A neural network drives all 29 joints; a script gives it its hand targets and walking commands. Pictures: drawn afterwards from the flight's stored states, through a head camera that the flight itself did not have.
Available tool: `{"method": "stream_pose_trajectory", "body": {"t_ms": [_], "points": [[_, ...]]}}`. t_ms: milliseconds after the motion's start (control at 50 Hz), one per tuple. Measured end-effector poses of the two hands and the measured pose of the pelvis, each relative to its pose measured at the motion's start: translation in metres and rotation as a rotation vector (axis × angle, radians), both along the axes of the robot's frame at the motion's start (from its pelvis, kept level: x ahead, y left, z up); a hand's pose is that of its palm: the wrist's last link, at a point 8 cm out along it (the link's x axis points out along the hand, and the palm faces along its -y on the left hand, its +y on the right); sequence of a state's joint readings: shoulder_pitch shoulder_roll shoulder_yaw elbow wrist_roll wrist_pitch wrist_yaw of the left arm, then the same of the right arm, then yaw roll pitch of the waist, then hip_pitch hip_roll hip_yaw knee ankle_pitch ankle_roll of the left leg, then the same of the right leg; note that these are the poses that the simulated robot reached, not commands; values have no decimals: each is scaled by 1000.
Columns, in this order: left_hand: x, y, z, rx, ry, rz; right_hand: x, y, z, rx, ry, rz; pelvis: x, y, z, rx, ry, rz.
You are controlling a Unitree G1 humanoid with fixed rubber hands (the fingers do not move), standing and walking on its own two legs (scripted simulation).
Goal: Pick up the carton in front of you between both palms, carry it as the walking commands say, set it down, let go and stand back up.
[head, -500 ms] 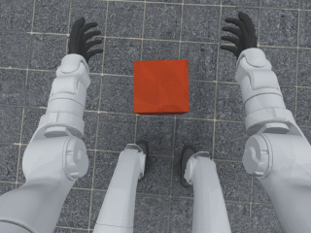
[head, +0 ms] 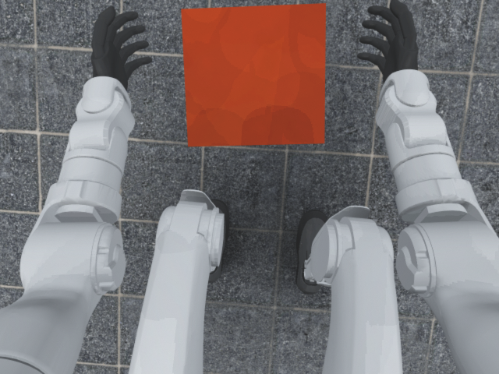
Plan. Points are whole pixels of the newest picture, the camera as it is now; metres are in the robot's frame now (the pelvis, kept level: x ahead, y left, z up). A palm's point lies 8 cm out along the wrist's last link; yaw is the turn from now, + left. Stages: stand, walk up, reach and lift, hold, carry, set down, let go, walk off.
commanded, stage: reach and lift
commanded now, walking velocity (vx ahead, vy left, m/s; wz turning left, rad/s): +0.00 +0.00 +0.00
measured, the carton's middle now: (255, 92) +0.49 +0.05 -0.32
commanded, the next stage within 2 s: none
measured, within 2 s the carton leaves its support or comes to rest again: leaves its support in 1.16 s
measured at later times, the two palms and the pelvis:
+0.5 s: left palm (151, 76) +0.49 +0.22 -0.25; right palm (369, 73) +0.52 -0.14 -0.25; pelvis -0.01 +0.01 -0.08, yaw -1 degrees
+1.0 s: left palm (164, 76) +0.49 +0.20 -0.25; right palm (346, 71) +0.52 -0.10 -0.24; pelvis -0.02 +0.00 -0.07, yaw +0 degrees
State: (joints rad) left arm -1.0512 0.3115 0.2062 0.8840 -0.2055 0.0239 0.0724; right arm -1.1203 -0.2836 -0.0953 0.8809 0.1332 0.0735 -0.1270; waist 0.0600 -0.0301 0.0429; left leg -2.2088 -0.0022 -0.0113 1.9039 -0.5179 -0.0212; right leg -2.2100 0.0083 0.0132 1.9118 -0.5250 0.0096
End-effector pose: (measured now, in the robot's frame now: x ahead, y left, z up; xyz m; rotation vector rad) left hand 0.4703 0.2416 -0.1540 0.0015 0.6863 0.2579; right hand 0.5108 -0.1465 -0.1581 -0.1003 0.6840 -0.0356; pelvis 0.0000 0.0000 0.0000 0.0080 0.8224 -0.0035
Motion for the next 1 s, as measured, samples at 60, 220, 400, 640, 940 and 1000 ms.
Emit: {"method": "stream_pose_trajectory", "body": {"t_ms": [60, 220, 400, 640, 940, 1000], "points": [[0, -4, -21, -6, 14, 0, 1, 1, -18, 2, 14, -9, -10, 0, -18, -3, -41, -1], [1, -13, -77, -10, 64, -14, 0, 4, -74, 10, 61, -20, -25, 3, -54, -6, -123, -1], [14, -9, -104, 20, 57, -20, 14, 1, -100, 10, 21, -28, -21, 6, -78, -7, -180, -7], [13, -26, -99, -27, 64, -42, 8, 16, -90, 17, 54, -5, -9, 6, -72, -10, -143, -4], [18, -43, -93, -28, 39, -47, 9, 45, -87, 34, 28, 3, -18, 4, -66, -6, -144, 3], [20, -43, -91, -29, 49, -31, 12, 46, -86, 37, 39, 0, -20, 4, -68, -1, -151, 3]]}}
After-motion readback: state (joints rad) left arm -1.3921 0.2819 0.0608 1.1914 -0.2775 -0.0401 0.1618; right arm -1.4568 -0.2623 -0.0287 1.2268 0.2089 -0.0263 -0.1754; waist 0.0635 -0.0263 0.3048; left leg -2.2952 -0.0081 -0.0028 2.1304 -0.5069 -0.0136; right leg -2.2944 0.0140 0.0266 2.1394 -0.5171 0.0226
